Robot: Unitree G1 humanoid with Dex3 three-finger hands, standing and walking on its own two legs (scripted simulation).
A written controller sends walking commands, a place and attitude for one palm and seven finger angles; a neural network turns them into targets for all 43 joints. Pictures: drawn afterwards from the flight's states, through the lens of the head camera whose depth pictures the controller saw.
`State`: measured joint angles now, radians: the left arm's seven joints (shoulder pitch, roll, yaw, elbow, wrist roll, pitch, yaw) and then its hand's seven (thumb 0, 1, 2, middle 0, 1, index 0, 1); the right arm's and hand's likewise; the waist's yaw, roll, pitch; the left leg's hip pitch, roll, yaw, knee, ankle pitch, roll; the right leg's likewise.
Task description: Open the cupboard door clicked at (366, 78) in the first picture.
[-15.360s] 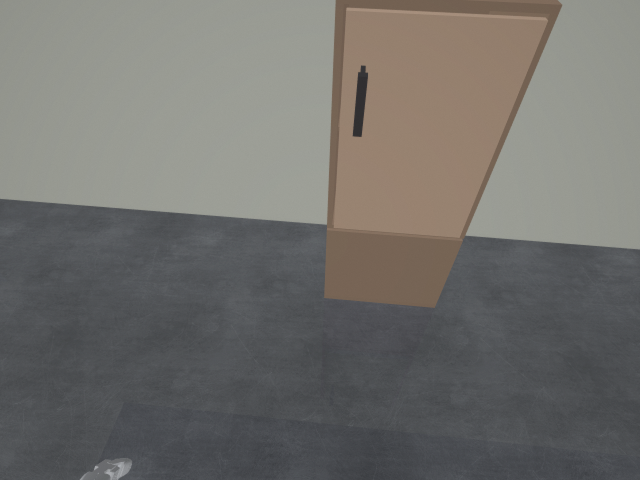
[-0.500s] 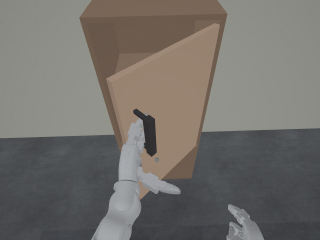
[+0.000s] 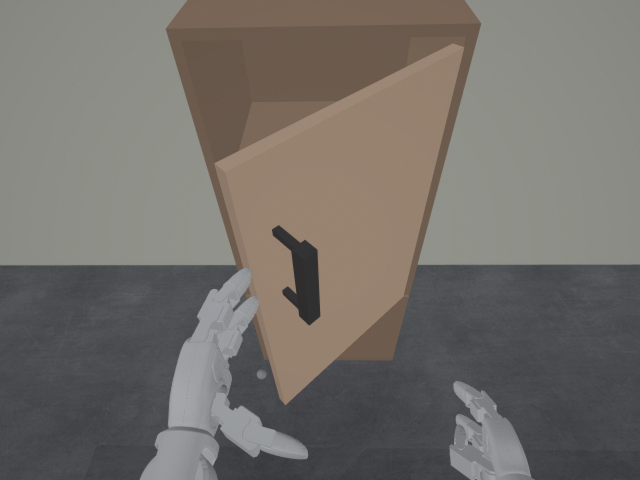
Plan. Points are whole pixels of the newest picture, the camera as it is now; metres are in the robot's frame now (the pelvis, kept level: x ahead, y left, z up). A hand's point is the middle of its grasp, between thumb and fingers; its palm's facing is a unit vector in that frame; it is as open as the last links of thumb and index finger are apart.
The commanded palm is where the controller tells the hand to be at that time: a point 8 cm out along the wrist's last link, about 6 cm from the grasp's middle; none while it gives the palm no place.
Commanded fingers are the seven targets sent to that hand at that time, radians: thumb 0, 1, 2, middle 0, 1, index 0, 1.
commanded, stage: slide the hand sideways off the handle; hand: left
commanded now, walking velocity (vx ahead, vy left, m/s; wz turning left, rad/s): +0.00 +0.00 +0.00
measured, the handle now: (296, 276) +0.34 +0.06 +0.09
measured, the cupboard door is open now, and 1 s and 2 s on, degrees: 44 44 44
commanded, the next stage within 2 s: draw the hand back to the body in 0.18 s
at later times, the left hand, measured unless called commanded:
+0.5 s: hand (215, 389) +0.19 +0.12 +0.11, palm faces +0.05 -1.00 -0.06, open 16.3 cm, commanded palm +0.16 +0.18 +0.12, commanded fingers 0.00 -0.50 0.30 -0.15 -0.30 -0.15 -0.30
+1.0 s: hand (106, 375) +0.18 +0.21 +0.15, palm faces +0.22 -0.93 -0.28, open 14.7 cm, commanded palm +0.14 +0.26 +0.16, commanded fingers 0.00 0.09 0.56 -0.17 -0.30 -0.17 -0.30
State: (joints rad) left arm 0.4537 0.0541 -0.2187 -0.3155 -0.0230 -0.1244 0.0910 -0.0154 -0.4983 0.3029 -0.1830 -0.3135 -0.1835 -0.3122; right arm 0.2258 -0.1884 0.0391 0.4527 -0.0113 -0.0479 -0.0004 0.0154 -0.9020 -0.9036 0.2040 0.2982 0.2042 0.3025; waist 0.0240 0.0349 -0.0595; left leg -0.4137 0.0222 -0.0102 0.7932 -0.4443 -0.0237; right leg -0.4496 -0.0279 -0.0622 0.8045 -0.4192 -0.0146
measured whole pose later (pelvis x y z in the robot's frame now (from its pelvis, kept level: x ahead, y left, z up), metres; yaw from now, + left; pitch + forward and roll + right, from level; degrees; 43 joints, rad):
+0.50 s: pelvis -0.01 +0.00 -0.01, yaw +0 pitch +4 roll +0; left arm 0.51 0.14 -0.08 -0.42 -0.11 -0.13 0.02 -0.02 -0.50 0.30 -0.15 -0.30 -0.16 -0.30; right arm 0.29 -0.21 0.04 0.47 0.01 -0.15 -0.04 0.02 -0.90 -0.90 0.20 0.30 0.20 0.30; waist 0.02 0.06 -0.08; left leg -0.47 0.02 -0.02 0.86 -0.46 -0.02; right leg -0.50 -0.03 -0.07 0.86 -0.43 -0.01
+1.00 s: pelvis -0.01 +0.02 +0.02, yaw +0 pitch -2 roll -1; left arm 0.55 0.26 0.08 -0.49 -0.05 -0.07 0.07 -0.01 -0.22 0.42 -0.16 -0.30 -0.17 -0.30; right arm 0.24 -0.21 0.06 0.54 0.00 -0.19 -0.08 0.02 -0.90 -0.90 0.20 0.30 0.20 0.30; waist 0.05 0.06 -0.03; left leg -0.25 0.01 -0.01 0.66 -0.38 0.00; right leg -0.26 -0.03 -0.06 0.61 -0.32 0.02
